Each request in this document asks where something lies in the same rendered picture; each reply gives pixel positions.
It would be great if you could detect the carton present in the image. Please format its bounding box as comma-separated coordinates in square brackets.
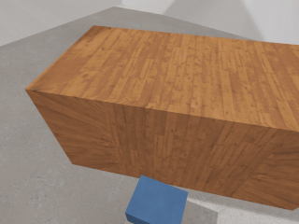
[125, 175, 189, 224]

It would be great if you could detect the pedestal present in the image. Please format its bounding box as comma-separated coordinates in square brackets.
[25, 25, 299, 211]

